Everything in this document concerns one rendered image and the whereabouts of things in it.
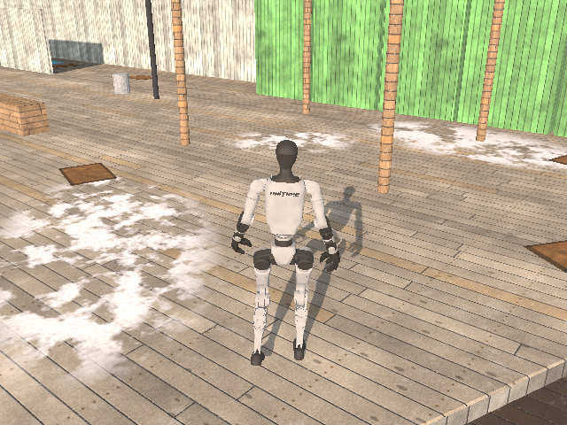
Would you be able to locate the right robot hand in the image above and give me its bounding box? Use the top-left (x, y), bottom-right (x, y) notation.
top-left (320, 251), bottom-right (340, 272)

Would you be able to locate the left robot upper arm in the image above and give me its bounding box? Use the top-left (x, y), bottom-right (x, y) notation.
top-left (240, 178), bottom-right (267, 226)

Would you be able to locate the right robot forearm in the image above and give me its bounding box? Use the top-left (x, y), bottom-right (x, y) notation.
top-left (319, 216), bottom-right (338, 254)

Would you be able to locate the left robot forearm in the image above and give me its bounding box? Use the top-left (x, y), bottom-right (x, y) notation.
top-left (233, 211), bottom-right (250, 242)

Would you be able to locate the left robot hand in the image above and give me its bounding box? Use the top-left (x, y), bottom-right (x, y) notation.
top-left (231, 238), bottom-right (252, 254)

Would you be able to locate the robot right foot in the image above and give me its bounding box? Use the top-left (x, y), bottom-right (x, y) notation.
top-left (293, 338), bottom-right (306, 360)

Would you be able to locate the right robot upper arm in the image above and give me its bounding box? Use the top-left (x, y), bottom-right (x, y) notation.
top-left (304, 179), bottom-right (328, 230)

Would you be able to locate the left robot thigh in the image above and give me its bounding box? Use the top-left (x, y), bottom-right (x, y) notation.
top-left (253, 247), bottom-right (271, 308)

